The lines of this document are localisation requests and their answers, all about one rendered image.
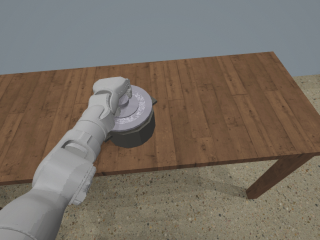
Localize knob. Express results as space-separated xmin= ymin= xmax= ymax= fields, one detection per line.
xmin=118 ymin=94 xmax=129 ymax=108

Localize pot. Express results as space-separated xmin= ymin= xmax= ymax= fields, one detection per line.
xmin=104 ymin=96 xmax=157 ymax=148

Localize robot left forearm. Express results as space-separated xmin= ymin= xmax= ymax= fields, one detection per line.
xmin=32 ymin=88 xmax=119 ymax=188

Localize lid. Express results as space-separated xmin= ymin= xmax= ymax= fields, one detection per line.
xmin=111 ymin=85 xmax=153 ymax=132

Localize table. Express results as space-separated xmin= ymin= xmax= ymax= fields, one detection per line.
xmin=0 ymin=51 xmax=320 ymax=210

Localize robot left hand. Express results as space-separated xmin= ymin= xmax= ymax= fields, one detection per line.
xmin=92 ymin=76 xmax=132 ymax=117

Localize robot left upper arm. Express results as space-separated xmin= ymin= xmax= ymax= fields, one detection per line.
xmin=0 ymin=147 xmax=97 ymax=240

